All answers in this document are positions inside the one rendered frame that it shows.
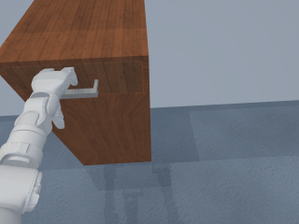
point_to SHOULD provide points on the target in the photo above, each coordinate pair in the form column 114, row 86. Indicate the left robot forearm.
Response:
column 26, row 141

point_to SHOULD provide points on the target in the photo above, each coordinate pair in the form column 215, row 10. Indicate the left robot hand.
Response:
column 57, row 82

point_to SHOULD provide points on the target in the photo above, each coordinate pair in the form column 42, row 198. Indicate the drawer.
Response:
column 113, row 77

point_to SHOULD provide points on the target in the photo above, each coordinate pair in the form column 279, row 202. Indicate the cabinet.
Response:
column 112, row 127

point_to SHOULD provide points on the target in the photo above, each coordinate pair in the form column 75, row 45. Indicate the handle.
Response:
column 82, row 93

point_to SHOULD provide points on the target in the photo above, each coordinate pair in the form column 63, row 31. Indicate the left robot upper arm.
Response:
column 19, row 192

